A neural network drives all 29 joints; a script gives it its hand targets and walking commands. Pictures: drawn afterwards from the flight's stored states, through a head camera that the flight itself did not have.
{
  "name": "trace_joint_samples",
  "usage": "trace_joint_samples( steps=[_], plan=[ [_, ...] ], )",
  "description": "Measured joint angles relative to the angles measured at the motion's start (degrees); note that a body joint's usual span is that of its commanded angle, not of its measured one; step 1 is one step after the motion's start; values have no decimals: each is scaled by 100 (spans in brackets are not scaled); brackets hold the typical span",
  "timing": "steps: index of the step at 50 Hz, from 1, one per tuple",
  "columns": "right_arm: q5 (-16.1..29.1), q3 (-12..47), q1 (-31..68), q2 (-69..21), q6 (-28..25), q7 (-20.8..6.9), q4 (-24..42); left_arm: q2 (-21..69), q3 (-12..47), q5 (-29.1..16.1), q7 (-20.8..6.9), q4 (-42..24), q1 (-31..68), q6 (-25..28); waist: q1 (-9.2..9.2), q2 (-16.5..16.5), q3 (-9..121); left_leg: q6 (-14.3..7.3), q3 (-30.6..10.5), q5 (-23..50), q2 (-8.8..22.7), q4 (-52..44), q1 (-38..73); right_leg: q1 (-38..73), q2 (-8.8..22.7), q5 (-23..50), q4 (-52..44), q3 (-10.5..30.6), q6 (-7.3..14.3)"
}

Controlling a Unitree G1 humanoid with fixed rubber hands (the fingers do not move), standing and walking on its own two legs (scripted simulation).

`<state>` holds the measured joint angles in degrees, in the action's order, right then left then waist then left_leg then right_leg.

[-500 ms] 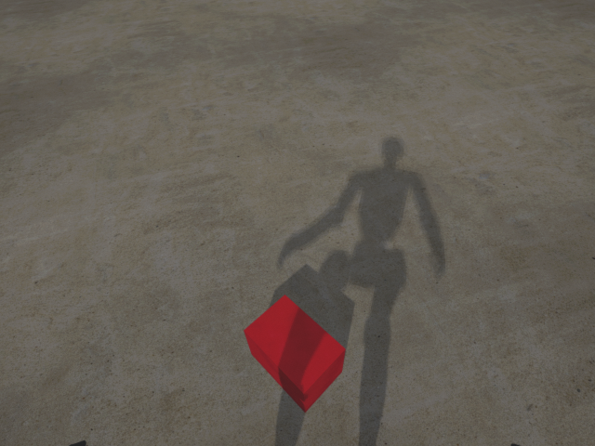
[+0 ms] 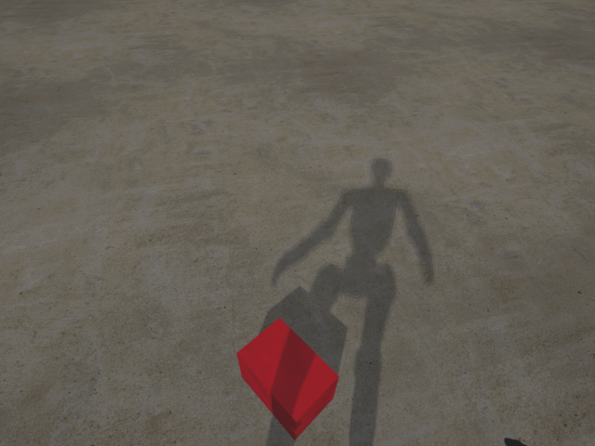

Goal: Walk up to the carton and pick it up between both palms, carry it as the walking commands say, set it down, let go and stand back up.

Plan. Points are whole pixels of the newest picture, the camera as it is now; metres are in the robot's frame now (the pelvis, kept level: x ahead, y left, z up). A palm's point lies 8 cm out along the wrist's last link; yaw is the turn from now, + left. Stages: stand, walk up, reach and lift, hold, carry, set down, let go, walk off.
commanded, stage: walk up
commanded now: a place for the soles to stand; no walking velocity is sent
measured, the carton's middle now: (286, 376) +0.49 +0.02 -0.69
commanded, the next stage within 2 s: none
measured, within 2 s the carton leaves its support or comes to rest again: neither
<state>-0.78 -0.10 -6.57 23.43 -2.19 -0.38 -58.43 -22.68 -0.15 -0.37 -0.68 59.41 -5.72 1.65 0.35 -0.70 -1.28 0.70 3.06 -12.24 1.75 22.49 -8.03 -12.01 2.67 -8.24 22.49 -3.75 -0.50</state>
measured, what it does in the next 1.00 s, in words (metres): steps to the right, turning left: right foot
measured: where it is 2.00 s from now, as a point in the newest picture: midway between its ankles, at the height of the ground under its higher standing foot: outside the picture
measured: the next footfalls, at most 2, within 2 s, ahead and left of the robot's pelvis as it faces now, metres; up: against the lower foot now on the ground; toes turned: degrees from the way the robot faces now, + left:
right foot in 0.84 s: +0.14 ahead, -0.27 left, +0.00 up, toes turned +10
left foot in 1.10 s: +0.11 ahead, -0.07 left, +0.00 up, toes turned +24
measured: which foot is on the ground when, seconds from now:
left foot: down 0.00-0.84, up 0.86-1.00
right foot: down 0.00-0.50, up 0.52-0.82, down 0.84-1.00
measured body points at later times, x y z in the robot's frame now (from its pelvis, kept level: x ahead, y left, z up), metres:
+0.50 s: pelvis +0.00 +0.00 +0.00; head +0.00 -0.01 +0.45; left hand +0.09 +0.32 -0.11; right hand +0.11 -0.32 -0.12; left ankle +0.00 +0.13 -0.74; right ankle +0.04 -0.13 -0.74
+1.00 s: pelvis +0.04 -0.17 -0.03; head +0.08 -0.15 +0.42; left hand +0.12 +0.17 -0.11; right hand +0.20 -0.53 -0.09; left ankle +0.05 -0.05 -0.70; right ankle +0.10 -0.28 -0.74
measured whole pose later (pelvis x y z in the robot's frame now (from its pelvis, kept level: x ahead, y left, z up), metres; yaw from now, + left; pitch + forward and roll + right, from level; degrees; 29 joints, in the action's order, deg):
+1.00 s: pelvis +0.04 -0.17 -0.03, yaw +16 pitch -1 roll +1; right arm -1.4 -4.5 -20.4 30.2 -3.9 7.1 -47.0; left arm -23.5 -6.6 3.7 -6.0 36.8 -7.7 -4.3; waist 0.8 -2.3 -5.5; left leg -1.3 2.9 -26.5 2.1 58.6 -30.4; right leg -20.6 3.6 -19.0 40.3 -4.7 1.7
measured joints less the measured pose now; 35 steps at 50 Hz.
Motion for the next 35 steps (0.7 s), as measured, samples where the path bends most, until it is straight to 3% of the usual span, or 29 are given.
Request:
trace_joint_samples(
  steps=[11,25,28,31,35],
  plan=[
    [0,-8,315,-88,49,10,-244,15,21,13,12,389,21,-17,82,128,-49,-3,-15,148,-29,-339,206,198,13,116,-297,-26,-24],
    [-30,-75,231,-82,125,-2,-474,57,15,49,25,544,66,-15,18,153,-73,39,-29,237,3,-519,315,290,-26,170,-431,-48,9],
    [-68,-256,-234,-83,-12,244,-103,-124,-299,374,-256,-67,206,-364,-72,6,-173,14,-238,158,-20,-225,29,-361,-85,-882,1082,189,-1],
    [-78,-403,-834,36,-85,461,82,-433,-538,461,-456,-755,377,-561,-72,-245,-308,52,-519,111,-34,-13,-234,-1207,-155,-1066,2707,618,-57],
    [-114,-583,-1286,413,-140,597,397,-682,-788,430,-606,-1226,238,-684,-135,-496,-399,179,-652,-105,44,384,-489,-1787,44,-1203,3188,944,-90]
  ],
)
